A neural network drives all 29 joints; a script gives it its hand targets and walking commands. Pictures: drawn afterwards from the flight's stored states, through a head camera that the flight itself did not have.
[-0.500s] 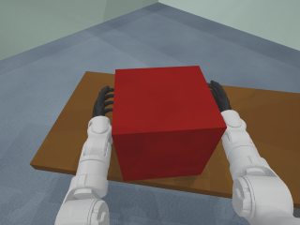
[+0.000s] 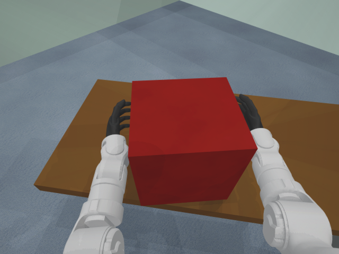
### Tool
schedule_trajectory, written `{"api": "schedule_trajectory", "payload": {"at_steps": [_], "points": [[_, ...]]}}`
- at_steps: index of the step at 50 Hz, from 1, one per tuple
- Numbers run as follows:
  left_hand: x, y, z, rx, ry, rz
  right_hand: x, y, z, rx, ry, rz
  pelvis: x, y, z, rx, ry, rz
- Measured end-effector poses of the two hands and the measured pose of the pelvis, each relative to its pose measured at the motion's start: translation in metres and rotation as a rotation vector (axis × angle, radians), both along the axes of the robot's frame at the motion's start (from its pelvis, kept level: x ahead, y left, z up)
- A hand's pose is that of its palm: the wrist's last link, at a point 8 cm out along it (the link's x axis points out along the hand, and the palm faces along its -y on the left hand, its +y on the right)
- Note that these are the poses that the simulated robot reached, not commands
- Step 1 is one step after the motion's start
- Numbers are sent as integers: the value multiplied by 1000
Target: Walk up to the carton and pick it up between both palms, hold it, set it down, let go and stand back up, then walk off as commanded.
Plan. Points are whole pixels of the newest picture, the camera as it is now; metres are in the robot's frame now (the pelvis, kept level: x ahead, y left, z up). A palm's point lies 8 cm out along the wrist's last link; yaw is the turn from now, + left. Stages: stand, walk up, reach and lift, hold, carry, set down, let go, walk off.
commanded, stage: set down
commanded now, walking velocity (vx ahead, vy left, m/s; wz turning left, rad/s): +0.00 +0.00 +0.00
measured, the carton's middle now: (182, 143) +0.39 -0.01 +0.03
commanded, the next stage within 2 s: none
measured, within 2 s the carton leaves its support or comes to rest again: neither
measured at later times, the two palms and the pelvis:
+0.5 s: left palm (116, 133) +0.37 +0.16 +0.08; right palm (252, 126) +0.41 -0.18 +0.09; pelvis +0.00 +0.00 +0.00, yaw +0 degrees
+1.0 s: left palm (117, 137) +0.37 +0.16 +0.07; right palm (251, 130) +0.41 -0.18 +0.07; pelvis +0.00 +0.00 +0.00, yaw +0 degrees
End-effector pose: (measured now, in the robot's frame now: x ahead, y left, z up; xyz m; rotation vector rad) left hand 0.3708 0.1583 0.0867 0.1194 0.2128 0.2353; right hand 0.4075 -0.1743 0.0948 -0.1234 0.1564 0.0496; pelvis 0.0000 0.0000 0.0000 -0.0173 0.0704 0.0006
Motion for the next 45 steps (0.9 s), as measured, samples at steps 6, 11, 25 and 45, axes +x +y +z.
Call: {"api": "schedule_trajectory", "payload": {"at_steps": [6, 11, 25, 45], "points": [[0, 0, 0, 0, -2, -1, 0, -1, -1, 0, 1, 0, 0, 0, 0, 0, 0, 0], [0, -1, -1, 0, -7, -3, -1, -1, -1, -5, -1, 0, 0, 0, 0, 0, 1, 0], [0, -1, -3, -18, -22, 4, 0, -2, -2, -5, -4, 3, 1, 0, 0, 0, 2, 0], [-1, -1, -15, -153, 17, 62, 2, -8, -21, 160, 86, -57, 2, -1, 0, 0, 3, 0]]}}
